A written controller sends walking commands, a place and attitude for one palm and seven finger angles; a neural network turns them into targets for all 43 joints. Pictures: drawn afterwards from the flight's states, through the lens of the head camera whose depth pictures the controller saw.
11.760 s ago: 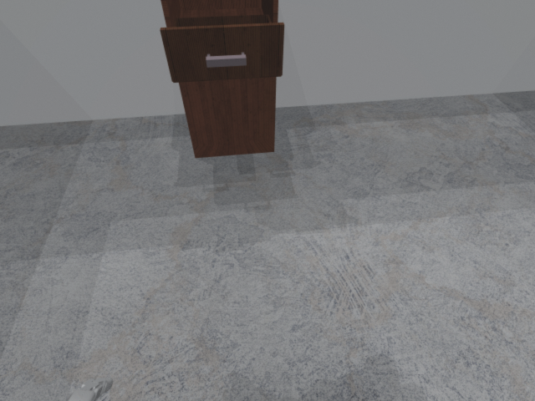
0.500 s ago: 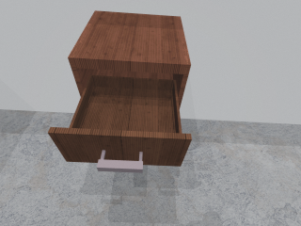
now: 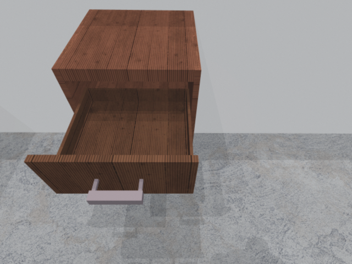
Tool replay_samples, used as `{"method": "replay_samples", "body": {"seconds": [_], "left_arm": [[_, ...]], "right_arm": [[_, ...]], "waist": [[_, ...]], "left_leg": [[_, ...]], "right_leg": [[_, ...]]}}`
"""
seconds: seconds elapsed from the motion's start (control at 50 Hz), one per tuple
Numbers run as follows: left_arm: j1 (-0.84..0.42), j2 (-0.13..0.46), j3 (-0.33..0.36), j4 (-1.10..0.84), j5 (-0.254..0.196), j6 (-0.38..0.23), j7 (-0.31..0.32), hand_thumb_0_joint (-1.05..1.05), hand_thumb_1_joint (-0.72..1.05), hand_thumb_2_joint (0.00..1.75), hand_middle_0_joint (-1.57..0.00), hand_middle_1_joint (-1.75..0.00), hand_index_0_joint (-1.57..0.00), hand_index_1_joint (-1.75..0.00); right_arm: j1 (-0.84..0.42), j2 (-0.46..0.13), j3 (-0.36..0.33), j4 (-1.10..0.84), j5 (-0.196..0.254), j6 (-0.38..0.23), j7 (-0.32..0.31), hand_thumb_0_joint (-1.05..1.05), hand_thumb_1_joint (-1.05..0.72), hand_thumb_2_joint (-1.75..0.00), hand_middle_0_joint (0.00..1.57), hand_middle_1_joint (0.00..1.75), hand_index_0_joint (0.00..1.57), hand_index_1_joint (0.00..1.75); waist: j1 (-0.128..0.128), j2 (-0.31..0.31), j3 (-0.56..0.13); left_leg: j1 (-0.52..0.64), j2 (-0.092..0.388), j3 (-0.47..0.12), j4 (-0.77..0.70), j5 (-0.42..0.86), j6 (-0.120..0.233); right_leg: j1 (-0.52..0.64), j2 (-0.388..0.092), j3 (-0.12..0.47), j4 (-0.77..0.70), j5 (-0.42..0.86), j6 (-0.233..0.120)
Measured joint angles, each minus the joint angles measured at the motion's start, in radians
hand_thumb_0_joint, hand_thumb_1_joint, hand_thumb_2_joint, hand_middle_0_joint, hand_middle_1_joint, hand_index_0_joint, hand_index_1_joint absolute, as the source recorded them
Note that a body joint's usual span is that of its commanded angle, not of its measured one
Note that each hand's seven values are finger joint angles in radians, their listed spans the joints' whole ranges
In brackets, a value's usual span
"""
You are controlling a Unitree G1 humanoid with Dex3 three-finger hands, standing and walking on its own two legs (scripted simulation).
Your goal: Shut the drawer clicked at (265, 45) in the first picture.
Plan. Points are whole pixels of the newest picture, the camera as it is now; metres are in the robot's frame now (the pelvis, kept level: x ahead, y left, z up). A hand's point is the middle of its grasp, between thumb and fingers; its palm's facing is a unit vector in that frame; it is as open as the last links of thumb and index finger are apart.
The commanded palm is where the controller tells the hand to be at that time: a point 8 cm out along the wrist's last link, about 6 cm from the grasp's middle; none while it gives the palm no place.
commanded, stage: come to a stop and stand still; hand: left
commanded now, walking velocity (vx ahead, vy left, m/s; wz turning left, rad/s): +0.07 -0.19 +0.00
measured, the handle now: (117, 189) +0.30 +0.17 -0.05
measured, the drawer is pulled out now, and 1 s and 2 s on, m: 0.30 0.30 0.30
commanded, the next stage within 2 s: look again from close up in 1.54 s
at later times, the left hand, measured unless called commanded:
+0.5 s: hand out of the picture +0.02 +0.16 -0.17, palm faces +0.04 -0.98 -0.21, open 7.4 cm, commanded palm none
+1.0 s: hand out of the picture -0.05 +0.19 -0.17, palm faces +0.04 -0.99 -0.15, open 7.4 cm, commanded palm none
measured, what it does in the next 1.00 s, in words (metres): stands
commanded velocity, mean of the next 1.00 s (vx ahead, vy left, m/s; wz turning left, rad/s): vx -0.03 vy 0.05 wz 0.00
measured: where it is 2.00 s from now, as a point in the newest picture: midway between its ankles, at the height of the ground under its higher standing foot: outside the picture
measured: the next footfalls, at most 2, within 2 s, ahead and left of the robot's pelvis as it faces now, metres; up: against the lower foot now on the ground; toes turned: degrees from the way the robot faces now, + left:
none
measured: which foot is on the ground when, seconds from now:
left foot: down 0.00-1.00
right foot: down 0.00-1.00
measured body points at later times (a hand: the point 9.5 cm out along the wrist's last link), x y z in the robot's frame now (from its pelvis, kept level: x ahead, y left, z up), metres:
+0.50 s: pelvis +0.01 -0.01 +0.00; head +0.04 -0.01 +0.45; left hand +0.02 +0.21 -0.16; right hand +0.05 -0.24 -0.15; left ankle +0.03 +0.08 -0.74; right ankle -0.06 -0.08 -0.74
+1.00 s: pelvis -0.01 +0.03 +0.01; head +0.01 +0.05 +0.45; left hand -0.05 +0.24 -0.16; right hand -0.05 -0.18 -0.15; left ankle +0.03 +0.08 -0.74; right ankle -0.06 -0.08 -0.74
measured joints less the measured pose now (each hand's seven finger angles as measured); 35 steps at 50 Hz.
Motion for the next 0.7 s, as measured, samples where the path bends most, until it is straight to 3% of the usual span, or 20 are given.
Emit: {"method": "replay_samples", "body": {"seconds": [0.1,0.16,0.22,0.26,0.34,0.42,0.7], "left_arm": [[0.002,-0.003,0.003,-0.015,0.0,-0.007,0.007,0.01,0.91,0.9,-0.2,-0.29,-0.2,-0.3],[0.002,-0.018,-0.004,-0.008,0.0,-0.023,0.017,0.01,0.91,0.9,-0.2,-0.29,-0.2,-0.3],[0.007,-0.04,-0.016,-0.004,-0.006,-0.032,0.019,0.01,0.91,0.9,-0.2,-0.29,-0.2,-0.3],[0.008,-0.053,-0.023,-0.004,-0.017,-0.029,0.015,0.01,0.9,0.9,-0.2,-0.29,-0.2,-0.3],[-0.006,-0.039,-0.019,-0.009,-0.02,-0.01,0.027,0.02,0.92,0.9,-0.2,-0.3,-0.2,-0.3],[-0.031,-0.015,-0.013,-0.03,-0.016,-0.012,0.026,0.02,0.92,0.9,-0.2,-0.29,-0.2,-0.3],[-0.029,0.013,-0.023,-0.036,-0.015,-0.02,0.017,0.01,0.91,0.9,-0.2,-0.29,-0.2,-0.3]], "right_arm": [[-0.005,-0.003,0.002,-0.003,0.001,0.012,-0.003,0.0,-0.91,-0.9,0.2,0.3,0.2,0.3],[-0.025,-0.003,0.007,-0.001,0.006,0.018,-0.009,0.0,-0.91,-0.9,0.2,0.3,0.2,0.3],[-0.056,-0.004,0.016,-0.018,0.014,0.013,-0.015,0.0,-0.91,-0.9,0.2,0.29,0.2,0.3],[-0.073,-0.008,0.017,-0.037,0.017,0.003,-0.017,0.0,-0.91,-0.9,0.2,0.29,0.2,0.3],[-0.08,0.001,0.019,-0.071,0.018,0.003,-0.02,0.0,-0.93,-0.9,0.2,0.29,0.2,0.3],[-0.089,0.0,0.022,-0.088,0.018,0.009,-0.014,0.0,-0.93,-0.9,0.2,0.29,0.2,0.3],[-0.041,-0.02,0.039,-0.06,0.009,0.005,0.01,0.0,-0.94,-0.9,0.2,0.3,0.2,0.3]], "waist": [[-0.002,-0.006,0.0],[0.013,-0.013,0.006],[0.023,-0.018,0.019],[0.019,-0.012,0.032],[0.019,-0.038,0.031],[0.034,-0.042,0.04],[0.021,-0.016,0.023]], "left_leg": [[-0.053,0.036,-0.01,0.193,-0.119,-0.005],[-0.081,0.037,-0.012,0.305,-0.193,-0.009],[-0.055,0.027,-0.002,0.213,-0.154,-0.008],[-0.012,0.022,0.005,0.091,0.009,0.001],[0.017,0.001,0.021,0.047,-0.003,0.009],[0.003,-0.013,0.032,0.016,0.017,0.012],[0.036,-0.036,0.029,-0.088,0.102,0.046]], "right_leg": [[0.033,0.039,-0.033,0.006,-0.028,-0.038],[0.067,0.054,-0.038,-0.017,-0.027,-0.047],[0.086,0.057,-0.024,-0.018,-0.026,-0.043],[0.075,0.057,-0.02,0.031,-0.034,-0.03],[0.067,0.031,-0.007,0.062,-0.037,0.02],[0.065,0.023,0.005,0.003,-0.037,-0.029],[0.092,0.005,-0.002,-0.082,0.045,0.007]]}}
